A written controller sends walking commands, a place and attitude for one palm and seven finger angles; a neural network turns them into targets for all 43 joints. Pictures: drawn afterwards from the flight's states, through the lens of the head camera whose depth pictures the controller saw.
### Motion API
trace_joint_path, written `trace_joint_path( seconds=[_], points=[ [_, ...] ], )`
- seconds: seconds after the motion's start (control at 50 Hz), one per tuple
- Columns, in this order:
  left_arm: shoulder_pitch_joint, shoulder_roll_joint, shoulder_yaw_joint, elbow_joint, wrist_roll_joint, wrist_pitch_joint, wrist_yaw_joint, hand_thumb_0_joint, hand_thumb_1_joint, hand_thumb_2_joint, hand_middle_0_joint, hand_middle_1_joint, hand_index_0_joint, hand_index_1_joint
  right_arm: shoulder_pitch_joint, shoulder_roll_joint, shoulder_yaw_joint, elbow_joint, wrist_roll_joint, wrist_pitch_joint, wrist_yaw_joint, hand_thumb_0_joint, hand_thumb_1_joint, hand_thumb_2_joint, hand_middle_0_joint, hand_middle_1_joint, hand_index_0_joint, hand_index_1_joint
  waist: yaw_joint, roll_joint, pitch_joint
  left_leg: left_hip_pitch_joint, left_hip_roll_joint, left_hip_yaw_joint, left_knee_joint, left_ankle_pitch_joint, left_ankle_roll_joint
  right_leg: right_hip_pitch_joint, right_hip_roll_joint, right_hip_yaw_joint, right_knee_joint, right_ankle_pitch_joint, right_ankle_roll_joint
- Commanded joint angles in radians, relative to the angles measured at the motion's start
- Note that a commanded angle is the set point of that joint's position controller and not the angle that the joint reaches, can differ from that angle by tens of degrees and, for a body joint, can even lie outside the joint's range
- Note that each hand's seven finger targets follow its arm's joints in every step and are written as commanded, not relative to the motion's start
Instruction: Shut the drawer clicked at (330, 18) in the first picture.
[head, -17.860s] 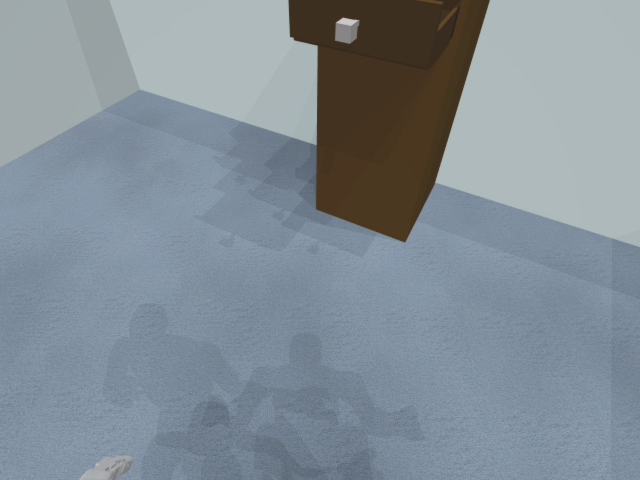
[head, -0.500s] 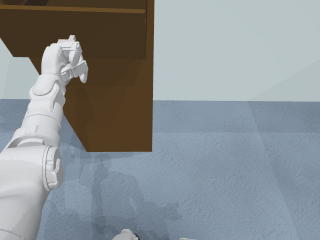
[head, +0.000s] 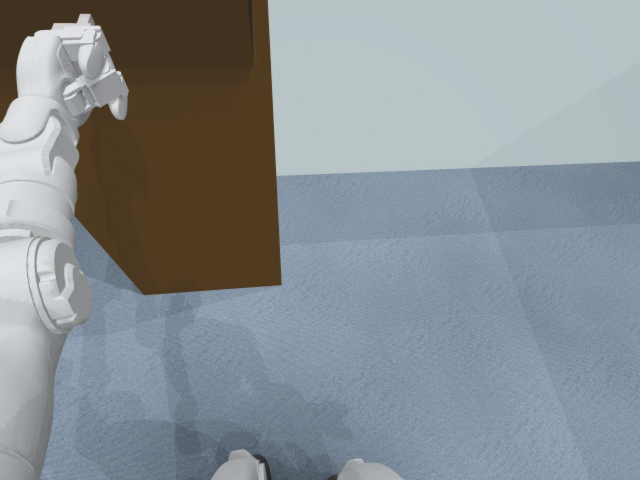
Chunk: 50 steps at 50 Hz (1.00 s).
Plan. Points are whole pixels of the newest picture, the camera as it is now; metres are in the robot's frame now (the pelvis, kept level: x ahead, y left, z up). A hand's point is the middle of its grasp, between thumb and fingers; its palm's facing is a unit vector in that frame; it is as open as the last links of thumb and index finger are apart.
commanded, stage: push the drawer shut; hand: left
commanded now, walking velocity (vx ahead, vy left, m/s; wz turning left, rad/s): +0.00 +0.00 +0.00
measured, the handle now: (80, 39) +0.62 +0.21 +0.16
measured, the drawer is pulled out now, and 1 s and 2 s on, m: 0.02 0.00 0.00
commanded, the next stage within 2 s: pull the fist back off the drawer in 0.48 s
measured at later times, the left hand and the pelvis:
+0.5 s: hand (118, 68) +0.56 +0.16 +0.16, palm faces -0.03 -1.00 +0.01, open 3.6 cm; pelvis -0.01 +0.01 -0.01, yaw -1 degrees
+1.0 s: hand (119, 68) +0.56 +0.16 +0.16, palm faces +0.00 -1.00 +0.00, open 3.6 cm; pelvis -0.01 +0.02 -0.01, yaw -1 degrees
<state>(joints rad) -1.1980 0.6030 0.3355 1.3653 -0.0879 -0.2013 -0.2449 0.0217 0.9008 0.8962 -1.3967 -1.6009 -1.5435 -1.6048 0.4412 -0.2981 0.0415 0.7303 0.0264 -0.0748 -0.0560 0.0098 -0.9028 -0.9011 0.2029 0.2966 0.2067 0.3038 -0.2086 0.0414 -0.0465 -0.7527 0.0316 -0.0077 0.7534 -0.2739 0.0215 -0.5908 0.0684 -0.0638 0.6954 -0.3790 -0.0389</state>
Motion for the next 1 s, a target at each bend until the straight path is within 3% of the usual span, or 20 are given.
trace_joint_path(
  seconds=[0.0,0.06,0.14,0.22,0.26,0.3,0.34,0.4,0.44,0.52,0.58,0.62,0.66,0.72,0.82,0.84,0.86,0.9,0.94,0.98],
  points=[
    [-0.583,0.299,0.049,-0.181,0.001,-0.040,0.018,0.000,0.900,0.900,-1.400,-1.600,-1.400,-1.600,0.203,-0.189,-0.057,-0.038,-0.007,-0.004,-0.011,0.000,-0.900,-0.900,0.200,0.300,0.200,0.300,-0.060,0.048,-0.387,0.364,0.002,-0.038,-0.027,0.126,0.044,-0.032,-0.020,0.081,-0.133,0.215,0.054],
    [-0.615,0.349,0.074,-0.179,0.014,-0.041,0.014,0.000,0.900,0.900,-1.400,-1.600,-1.400,-1.600,0.225,-0.193,-0.056,-0.038,-0.013,0.008,-0.014,0.000,-0.900,-0.900,0.200,0.300,0.200,0.300,-0.066,0.058,-0.415,0.354,0.003,-0.035,-0.016,0.153,0.046,-0.015,-0.021,0.083,-0.124,0.253,0.056],
    [-0.642,0.325,0.053,-0.166,0.026,-0.040,0.018,0.000,0.900,0.900,-1.400,-1.600,-1.400,-1.600,0.243,-0.194,-0.056,-0.037,-0.021,0.019,-0.010,0.000,-0.900,-0.900,0.200,0.300,0.200,0.300,-0.078,0.101,-0.421,0.388,0.008,-0.043,-0.006,0.181,0.042,-0.067,-0.015,0.071,-0.119,0.245,0.052],
    [-0.674,0.337,0.065,-0.177,0.038,-0.046,0.039,0.000,0.900,0.900,-1.400,-1.600,-1.400,-1.600,0.263,-0.199,-0.058,-0.029,-0.028,0.026,-0.008,0.000,-0.900,-0.900,0.200,0.300,0.200,0.300,-0.092,0.084,-0.418,0.395,0.014,-0.055,-0.002,0.177,0.046,-0.097,-0.011,0.066,-0.122,0.221,0.051],
    [-0.697,0.310,0.044,-0.195,0.037,-0.051,0.048,0.000,0.900,0.900,-1.400,-1.600,-1.400,-1.600,0.263,-0.195,-0.059,-0.026,-0.029,0.024,-0.004,0.000,-0.900,-0.900,0.200,0.300,0.200,0.300,-0.095,0.117,-0.426,0.414,0.016,-0.054,-0.006,0.163,0.041,-0.109,-0.011,0.065,-0.125,0.200,0.053],
    [-0.674,0.315,0.042,-0.156,0.039,-0.050,0.051,0.000,0.900,0.900,-1.400,-1.600,-1.400,-1.600,0.259,-0.200,-0.053,-0.024,-0.029,0.024,-0.005,0.000,-0.900,-0.900,0.200,0.300,0.200,0.300,-0.099,0.117,-0.380,0.386,0.022,-0.056,-0.014,0.111,0.038,-0.135,-0.012,0.062,-0.129,0.145,0.051],
    [-0.692,0.333,0.048,-0.177,0.034,-0.061,0.053,0.000,0.900,0.900,-1.400,-1.600,-1.400,-1.600,0.259,-0.205,-0.050,-0.024,-0.028,0.020,-0.006,0.000,-0.900,-0.900,0.200,0.300,0.200,0.300,-0.101,0.116,-0.396,0.386,0.024,-0.055,-0.018,0.099,0.040,-0.121,-0.012,0.068,-0.132,0.139,0.052],
    [-0.690,0.295,0.018,-0.161,0.035,-0.066,0.053,0.000,0.900,0.900,-1.400,-1.600,-1.400,-1.600,0.250,-0.205,-0.049,-0.027,-0.027,0.011,-0.005,0.000,-0.900,-0.900,0.200,0.300,0.200,0.300,-0.106,0.140,-0.385,0.404,0.028,-0.067,-0.028,0.051,0.035,-0.166,-0.012,0.059,-0.130,0.084,0.048],
    [-0.705,0.319,0.031,-0.183,0.037,-0.077,0.057,0.000,0.900,0.900,-1.400,-1.600,-1.400,-1.600,0.255,-0.212,-0.050,-0.024,-0.030,0.007,-0.006,0.000,-0.900,-0.900,0.200,0.300,0.200,0.300,-0.105,0.143,-0.411,0.416,0.030,-0.071,-0.028,0.054,0.035,-0.165,-0.012,0.058,-0.125,0.082,0.049],
    [-0.723,0.297,0.023,-0.189,0.038,-0.083,0.065,0.000,0.900,0.900,-1.400,-1.600,-1.400,-1.600,0.264,-0.212,-0.052,-0.019,-0.035,-0.001,-0.004,0.000,-0.900,-0.900,0.200,0.300,0.200,0.300,-0.107,0.153,-0.429,0.448,0.031,-0.086,-0.027,0.061,0.032,-0.189,-0.010,0.049,-0.118,0.079,0.044],
    [-0.702,0.280,0.016,-0.156,0.038,-0.072,0.074,0.000,0.900,0.900,-1.400,-1.600,-1.400,-1.600,0.261,-0.215,-0.051,-0.016,-0.033,-0.006,-0.003,0.000,-0.900,-0.900,0.200,0.300,0.200,0.300,-0.113,0.120,-0.396,0.432,0.035,-0.087,-0.038,0.013,0.032,-0.209,-0.010,0.046,-0.123,0.047,0.047],
    [-0.714,0.294,0.030,-0.165,0.041,-0.074,0.079,0.000,0.900,0.900,-1.400,-1.600,-1.400,-1.600,0.267,-0.217,-0.050,-0.019,-0.037,-0.005,-0.003,0.000,-0.900,-0.900,0.200,0.300,0.200,0.300,-0.107,0.128,-0.404,0.426,0.030,-0.092,-0.036,0.023,0.031,-0.203,-0.010,0.044,-0.114,0.052,0.042],
    [-0.739,0.262,0.007,-0.188,0.048,-0.076,0.086,0.000,0.900,0.900,-1.400,-1.600,-1.400,-1.600,0.267,-0.213,-0.056,-0.018,-0.038,-0.005,0.001,0.000,-0.900,-0.900,0.200,0.300,0.200,0.300,-0.109,0.163,-0.428,0.472,0.032,-0.100,-0.034,0.047,0.025,-0.229,-0.011,0.037,-0.105,0.064,0.040],
    [-0.739,0.284,0.043,-0.194,0.055,-0.080,0.102,0.000,0.900,0.900,-1.400,-1.600,-1.400,-1.600,0.279,-0.214,-0.059,-0.020,-0.048,-0.002,0.008,0.000,-0.900,-0.900,0.200,0.300,0.200,0.300,-0.099,0.151,-0.441,0.486,0.027,-0.111,-0.023,0.087,0.024,-0.228,-0.006,0.030,-0.095,0.082,0.033],
    [-0.747,0.265,0.046,-0.210,0.066,-0.083,0.114,0.000,0.900,0.900,-1.400,-1.600,-1.400,-1.600,0.280,-0.208,-0.065,-0.029,-0.056,0.006,0.022,0.000,-0.900,-0.900,0.200,0.300,0.200,0.300,-0.086,0.161,-0.453,0.508,0.021,-0.124,-0.018,0.119,0.017,-0.233,-0.002,0.022,-0.082,0.097,0.024],
    [-0.738,0.226,0.023,-0.215,0.064,-0.080,0.114,0.000,0.900,0.900,-1.400,-1.600,-1.400,-1.600,0.272,-0.202,-0.068,-0.036,-0.052,0.006,0.026,0.000,-0.900,-0.900,0.200,0.300,0.200,0.300,-0.088,0.174,-0.465,0.527,0.020,-0.119,-0.014,0.129,0.016,-0.245,0.000,0.024,-0.082,0.102,0.025],
    [-0.720,0.241,0.038,-0.206,0.066,-0.078,0.116,0.000,0.900,0.900,-1.400,-1.600,-1.400,-1.600,0.274,-0.204,-0.070,-0.035,-0.053,0.009,0.027,0.000,-0.900,-0.900,0.200,0.300,0.200,0.300,-0.083,0.146,-0.456,0.518,0.022,-0.124,-0.015,0.119,0.015,-0.242,-0.001,0.020,-0.081,0.097,0.024],
    [-0.708,0.211,0.027,-0.228,0.062,-0.079,0.117,0.000,0.900,0.900,-1.400,-1.600,-1.400,-1.600,0.268,-0.201,-0.074,-0.042,-0.054,0.011,0.034,0.000,-0.900,-0.900,0.200,0.300,0.200,0.300,-0.076,0.162,-0.465,0.544,0.022,-0.130,-0.016,0.137,0.013,-0.246,0.002,0.018,-0.078,0.104,0.021],
    [-0.663,0.213,0.046,-0.264,0.055,-0.087,0.113,0.000,0.900,0.900,-1.400,-1.600,-1.400,-1.600,0.262,-0.196,-0.077,-0.048,-0.054,0.014,0.039,0.000,-0.900,-0.900,0.200,0.300,0.200,0.300,-0.049,0.175,-0.512,0.578,0.021,-0.125,-0.008,0.194,0.010,-0.218,0.005,0.015,-0.071,0.136,0.017],
    [-0.613,0.172,0.028,-0.282,0.044,-0.083,0.104,0.000,0.900,0.900,-1.400,-1.600,-1.400,-1.600,0.250,-0.192,-0.080,-0.059,-0.050,0.019,0.044,0.000,-0.900,-0.900,0.200,0.300,0.200,0.300,-0.039,0.163,-0.523,0.588,0.020,-0.119,-0.008,0.217,0.010,-0.200,0.008,0.016,-0.075,0.153,0.016]
  ],
)
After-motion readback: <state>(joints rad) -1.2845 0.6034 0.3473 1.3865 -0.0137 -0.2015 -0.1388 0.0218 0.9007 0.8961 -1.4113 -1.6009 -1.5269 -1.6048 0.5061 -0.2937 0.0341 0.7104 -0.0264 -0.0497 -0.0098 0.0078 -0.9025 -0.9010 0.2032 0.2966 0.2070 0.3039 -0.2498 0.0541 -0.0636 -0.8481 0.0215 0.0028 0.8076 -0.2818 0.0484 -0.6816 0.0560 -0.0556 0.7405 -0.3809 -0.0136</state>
